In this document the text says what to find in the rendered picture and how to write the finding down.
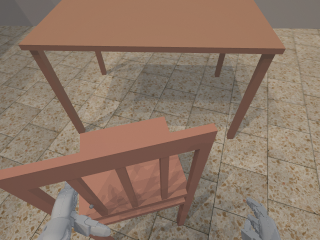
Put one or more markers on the robot left hand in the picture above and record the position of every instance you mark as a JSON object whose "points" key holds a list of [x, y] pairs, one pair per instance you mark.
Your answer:
{"points": [[64, 205]]}

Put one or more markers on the chair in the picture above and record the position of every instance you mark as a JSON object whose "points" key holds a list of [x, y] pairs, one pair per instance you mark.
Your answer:
{"points": [[124, 171]]}

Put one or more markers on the robot left forearm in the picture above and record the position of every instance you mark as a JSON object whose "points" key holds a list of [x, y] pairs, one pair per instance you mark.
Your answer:
{"points": [[57, 229]]}

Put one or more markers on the robot right hand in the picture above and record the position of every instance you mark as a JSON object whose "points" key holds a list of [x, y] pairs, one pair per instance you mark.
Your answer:
{"points": [[265, 227]]}

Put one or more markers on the table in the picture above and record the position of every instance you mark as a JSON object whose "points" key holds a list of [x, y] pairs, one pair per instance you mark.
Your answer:
{"points": [[155, 26]]}

